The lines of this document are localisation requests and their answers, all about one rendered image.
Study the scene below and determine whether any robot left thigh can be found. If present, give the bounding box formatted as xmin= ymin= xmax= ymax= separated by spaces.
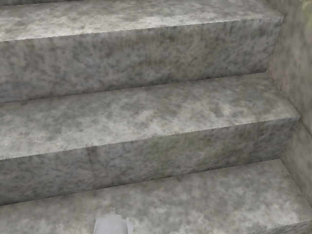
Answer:
xmin=94 ymin=214 xmax=134 ymax=234

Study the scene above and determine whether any robot left shin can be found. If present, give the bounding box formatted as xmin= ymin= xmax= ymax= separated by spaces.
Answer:
xmin=93 ymin=217 xmax=103 ymax=234

